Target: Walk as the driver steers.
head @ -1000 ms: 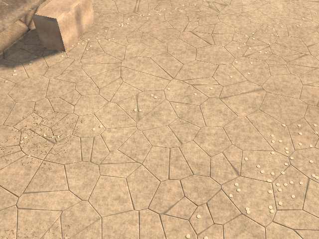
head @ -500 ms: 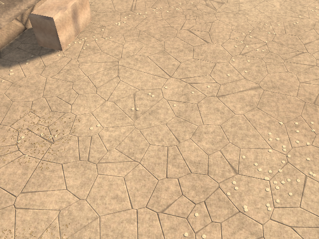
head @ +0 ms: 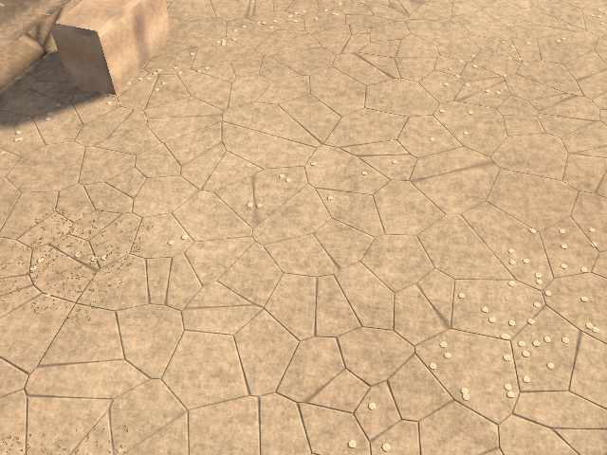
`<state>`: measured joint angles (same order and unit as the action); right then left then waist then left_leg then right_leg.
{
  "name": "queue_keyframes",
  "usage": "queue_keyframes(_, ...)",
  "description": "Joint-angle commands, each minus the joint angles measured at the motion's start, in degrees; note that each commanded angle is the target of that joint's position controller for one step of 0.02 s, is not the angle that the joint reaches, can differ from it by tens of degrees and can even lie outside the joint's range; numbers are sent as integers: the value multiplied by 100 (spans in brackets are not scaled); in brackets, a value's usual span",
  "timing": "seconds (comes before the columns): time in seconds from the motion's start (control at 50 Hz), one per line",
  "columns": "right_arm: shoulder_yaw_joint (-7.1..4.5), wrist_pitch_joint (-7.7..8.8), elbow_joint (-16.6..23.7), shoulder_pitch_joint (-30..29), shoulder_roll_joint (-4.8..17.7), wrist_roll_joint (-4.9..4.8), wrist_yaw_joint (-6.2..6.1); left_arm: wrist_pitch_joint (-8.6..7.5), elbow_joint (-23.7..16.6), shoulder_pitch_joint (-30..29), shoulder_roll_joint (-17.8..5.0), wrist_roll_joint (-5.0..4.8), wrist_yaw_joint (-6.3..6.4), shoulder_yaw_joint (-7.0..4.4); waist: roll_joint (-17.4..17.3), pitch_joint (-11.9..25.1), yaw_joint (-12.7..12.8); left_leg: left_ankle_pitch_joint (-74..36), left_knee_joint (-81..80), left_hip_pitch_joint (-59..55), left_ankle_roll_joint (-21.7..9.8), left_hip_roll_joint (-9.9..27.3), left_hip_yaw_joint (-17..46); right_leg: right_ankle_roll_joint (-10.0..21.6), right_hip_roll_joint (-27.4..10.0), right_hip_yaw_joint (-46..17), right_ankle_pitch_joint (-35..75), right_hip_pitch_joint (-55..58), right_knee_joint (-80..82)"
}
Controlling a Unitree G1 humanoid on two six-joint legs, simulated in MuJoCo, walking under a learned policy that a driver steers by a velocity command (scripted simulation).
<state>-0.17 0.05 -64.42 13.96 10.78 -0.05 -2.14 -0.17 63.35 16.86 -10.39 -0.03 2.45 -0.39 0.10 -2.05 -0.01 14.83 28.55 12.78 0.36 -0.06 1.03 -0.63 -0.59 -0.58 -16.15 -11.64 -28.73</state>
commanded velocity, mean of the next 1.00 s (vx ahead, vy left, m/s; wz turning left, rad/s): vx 0.33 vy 0.00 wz -0.14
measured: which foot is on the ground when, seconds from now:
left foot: down 0.00-0.82, up 0.84-1.00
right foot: down 0.00-0.42, up 0.44-0.80, down 0.82-1.00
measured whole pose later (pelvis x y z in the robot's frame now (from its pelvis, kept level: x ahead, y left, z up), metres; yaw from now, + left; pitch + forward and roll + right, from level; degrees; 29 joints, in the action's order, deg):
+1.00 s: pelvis +0.35 -0.04 +0.00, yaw -11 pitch +0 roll -1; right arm -1.5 8.2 -50.3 13.1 14.5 -0.4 -0.6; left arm -4.7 49.8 12.4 -14.5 -0.2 -2.6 -3.2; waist -1.0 -2.4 0.5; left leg 18.1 70.2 27.9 -1.9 3.8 3.9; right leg 7.1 7.9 0.2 -6.8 -17.4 -23.8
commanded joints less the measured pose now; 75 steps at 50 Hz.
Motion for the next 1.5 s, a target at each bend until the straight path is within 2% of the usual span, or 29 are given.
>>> queue_keyframes(0.02,-71,29,89,309,525,-1,-18,-23,-63,409,-510,-2,14,-77,4,-141,0,-609,-494,32,-113,65,38,89,-32,-18,611,-228,526)
queue_keyframes(0.1,-64,32,87,365,507,-3,-22,-22,-58,446,-490,-3,15,-74,4,-150,0,-605,-487,42,-109,64,31,95,-28,-20,611,-237,522)
queue_keyframes(0.2,-128,92,149,458,588,-88,-50,-65,-127,542,-595,-86,53,-137,26,-705,15,2639,-319,803,-449,11,114,503,-29,-212,-2603,-910,459)
queue_keyframes(0.3,-89,468,422,194,267,-140,120,-357,-86,1224,-870,-169,-78,-264,707,-622,253,1560,863,1617,-453,-100,-145,1164,-986,-1822,-2940,-144,1126)
queue_keyframes(0.34,-67,592,551,57,202,-170,176,-396,-163,1194,-1031,-164,-101,-316,993,-704,181,1039,1348,1591,-551,-89,-270,1476,-1590,-2781,-2837,-231,1615)
queue_keyframes(0.38,-76,674,433,568,168,-202,216,-409,-400,604,-1025,-178,-125,-304,952,-749,-261,1004,432,605,-724,-71,-258,1266,-1393,-2282,-2092,-808,1298)
queue_keyframes(0.4,-139,684,183,1233,299,-194,217,-407,-594,113,-962,-195,-138,-287,704,-655,-597,689,-160,-499,-758,-32,-62,968,-974,-1585,-1351,-1435,760)
queue_keyframes(0.44,-522,703,-201,2883,1604,-158,262,-647,-1061,-348,-466,-170,-148,-165,-1961,-90,-1049,5,-1479,-2713,-1618,1871,3426,230,364,294,-553,-3528,-2993)
queue_keyframes(0.46,-350,733,-68,2541,1070,-43,267,-739,-1042,-365,-660,-177,-181,-203,-1174,-132,-772,-530,-1445,-2700,-1693,2138,3768,310,161,-281,-1238,-4064,-4029)
queue_keyframes(0.5,-239,730,148,1974,737,-14,295,-806,-1027,-335,-592,-260,-280,-205,-464,-308,-443,-1392,-1379,-2610,-1470,1837,2588,497,-212,-349,-590,-4504,-4656)
queue_keyframes(0.56,-81,555,164,1921,374,-14,258,-763,-1220,-720,-573,-194,-359,-278,-432,-369,-305,-2291,-1654,-2254,-1070,1350,1320,474,-531,11,51,-4341,-4063)
queue_keyframes(0.64,-84,507,453,1375,689,68,68,-603,-1617,-1568,-177,-154,-445,-83,-405,-653,-228,-1970,-2260,-599,-899,882,132,245,-371,405,1395,-2958,-1921)
queue_keyframes(0.74,-227,595,403,1608,1054,-58,52,-533,-2045,-2229,-559,-186,-529,-121,-510,-608,-177,-3113,-2202,-1258,-821,1291,-310,618,-63,497,1750,-2186,-591)
queue_keyframes(0.82,-297,393,658,1305,1250,101,26,-490,-1584,-284,-1244,-207,-578,-522,-763,832,904,-6034,959,-1448,-408,1173,-772,1118,573,695,1296,382,-516)
queue_keyframes(0.84,-229,425,873,1313,1111,192,35,-416,-1447,538,-1697,-172,-501,-670,-27,1349,1108,-4154,2842,64,-240,873,-834,1449,-367,-835,952,2020,-459)
queue_keyframes(0.86,53,615,974,2106,124,178,208,-428,-1440,664,-1977,-92,-531,-676,1492,2336,415,1404,5006,2261,39,-346,-178,2663,-1915,-4299,-586,3763,464)
queue_keyframes(0.88,-99,873,1086,1356,731,-59,276,-442,-1401,644,-1473,-66,-491,-580,878,2053,754,1437,5603,2886,-216,-193,716,2369,-1743,-4864,-1110,3494,1327)
queue_keyframes(0.9,-186,996,1406,680,1059,-241,282,-495,-1502,165,-1314,-62,-469,-524,718,1051,613,909,5477,3267,-354,78,621,2061,-1590,-4002,-701,2599,1476)
queue_keyframes(0.94,-285,1011,1495,386,1182,-107,151,-581,-1799,-726,-1096,-10,-511,-439,-293,474,66,217,4689,2537,-346,510,557,1856,-1162,-2786,731,756,1663)
queue_keyframes(1.0,-343,757,1642,571,989,16,85,-575,-1883,-863,-1016,-38,-465,-399,27,263,-316,158,3835,1911,-137,764,491,1799,-760,-1954,1215,-382,1900)
queue_keyframes(1.08,-357,657,2129,-506,907,143,9,-557,-1828,-266,-1309,-50,-273,-475,178,-26,-13,-1117,2195,2146,208,597,259,1693,-471,-1545,1291,-863,1971)
queue_keyframes(1.24,-336,808,2688,-1797,959,-28,215,-369,-1727,502,-1297,-171,-154,-502,397,176,462,-1768,-119,1708,169,50,410,1300,-568,-2157,917,259,1059)
queue_keyframes(1.32,-512,947,2519,-730,1349,-14,222,-300,-1913,254,-1170,-105,-134,-463,640,721,-183,-1140,-600,-65,-290,135,370,1013,-356,-2365,1659,312,-180)
queue_keyframes(1.34,-606,951,2433,231,1682,69,163,-338,-2052,165,-844,-26,-172,-340,173,1522,-612,-961,-409,-1613,-708,1074,1171,787,-10,-1858,1186,-424,-1711)
queue_keyframes(1.36,-734,841,2227,844,2106,112,160,-405,-2192,991,-499,-177,-201,-224,-1720,2303,-317,-71,-688,-3628,-1683,2395,3640,389,799,-1003,-1406,-2512,-3430)
queue_keyframes(1.38,-631,790,2294,777,1557,14,193,-409,-2111,1011,-1104,-265,-178,-312,-1443,2039,-389,1021,-949,-3509,-1608,2559,4300,331,283,-1072,-1711,-3317,-4301)
queue_keyframes(1.4,-531,751,2396,513,1173,1,183,-370,-2165,441,-1464,-243,-173,-415,-781,1251,-526,929,-1046,-2801,-1310,2280,3418,276,78,-1026,-1178,-3526,-4573)
queue_keyframes(1.44,-455,681,2403,12,1005,48,201,-329,-2324,-61,-1308,-118,-170,-443,-282,386,-315,-354,-1339,-1463,-1074,1760,2116,163,-261,-787,-428,-3271,-4253)
queue_keyframes(1.5,-452,714,2296,-92,953,51,238,-227,-2438,-3,-926,-184,-246,-416,-621,187,-84,-1025,-1781,-719,-1042,1414,1083,123,-526,-543,-100,-2863,-3905)
Velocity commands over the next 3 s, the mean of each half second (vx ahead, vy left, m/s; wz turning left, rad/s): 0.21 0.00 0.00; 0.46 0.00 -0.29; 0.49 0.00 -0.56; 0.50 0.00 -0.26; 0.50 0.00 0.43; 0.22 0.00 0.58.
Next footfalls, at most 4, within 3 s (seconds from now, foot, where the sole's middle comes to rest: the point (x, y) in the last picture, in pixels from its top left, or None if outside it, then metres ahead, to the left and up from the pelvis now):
0.82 right None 0.44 -0.11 -0.77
1.34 left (311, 353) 0.75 0.01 -0.77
1.84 right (460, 321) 0.84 -0.36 -0.77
2.40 left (421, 211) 1.22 -0.32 -0.77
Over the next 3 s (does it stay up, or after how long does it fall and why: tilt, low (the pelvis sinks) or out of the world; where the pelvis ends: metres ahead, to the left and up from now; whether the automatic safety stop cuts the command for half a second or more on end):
stays up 1.27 -0.44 -0.01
